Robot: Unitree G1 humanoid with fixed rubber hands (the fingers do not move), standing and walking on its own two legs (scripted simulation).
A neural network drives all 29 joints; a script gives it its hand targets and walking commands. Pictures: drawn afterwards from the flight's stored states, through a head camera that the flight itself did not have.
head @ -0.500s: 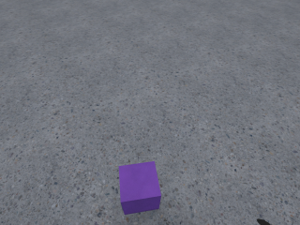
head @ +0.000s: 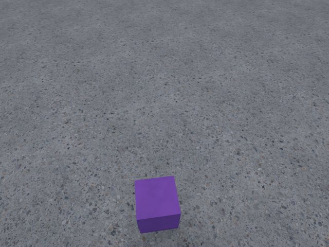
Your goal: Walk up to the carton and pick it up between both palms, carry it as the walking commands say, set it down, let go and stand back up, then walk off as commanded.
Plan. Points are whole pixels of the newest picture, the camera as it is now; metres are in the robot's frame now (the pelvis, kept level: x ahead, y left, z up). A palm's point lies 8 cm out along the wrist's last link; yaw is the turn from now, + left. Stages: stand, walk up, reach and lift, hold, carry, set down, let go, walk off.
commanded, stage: walk off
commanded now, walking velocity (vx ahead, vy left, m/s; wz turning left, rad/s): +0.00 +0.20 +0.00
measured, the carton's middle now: (157, 204) +0.47 +0.06 -0.66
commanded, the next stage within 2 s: stand in 1.78 s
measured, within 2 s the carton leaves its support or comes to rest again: neither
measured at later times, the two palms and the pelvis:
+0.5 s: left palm out of the picture +0.08 +0.37 -0.13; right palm out of the picture +0.00 -0.17 -0.14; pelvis +0.00 +0.09 -0.01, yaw -3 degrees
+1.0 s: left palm out of the picture +0.02 +0.49 -0.14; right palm out of the picture +0.08 -0.08 -0.13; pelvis +0.01 +0.20 -0.02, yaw -2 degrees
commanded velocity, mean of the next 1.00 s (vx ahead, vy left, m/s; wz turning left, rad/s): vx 0.00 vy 0.20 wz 0.00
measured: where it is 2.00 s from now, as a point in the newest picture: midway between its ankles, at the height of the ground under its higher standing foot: outside the picture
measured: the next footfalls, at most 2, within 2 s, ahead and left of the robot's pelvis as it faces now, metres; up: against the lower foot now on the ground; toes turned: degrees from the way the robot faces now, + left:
right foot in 0.64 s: +0.01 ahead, -0.01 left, +0.00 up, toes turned -10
left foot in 1.00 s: +0.07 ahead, +0.36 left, +0.00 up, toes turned +1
